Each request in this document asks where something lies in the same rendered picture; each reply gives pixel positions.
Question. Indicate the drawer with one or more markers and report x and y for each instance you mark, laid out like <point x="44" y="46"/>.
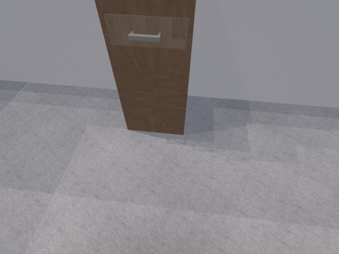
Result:
<point x="174" y="30"/>

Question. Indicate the cabinet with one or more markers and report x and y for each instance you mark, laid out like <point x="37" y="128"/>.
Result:
<point x="152" y="82"/>

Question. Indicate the handle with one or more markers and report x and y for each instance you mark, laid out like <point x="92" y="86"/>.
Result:
<point x="144" y="37"/>

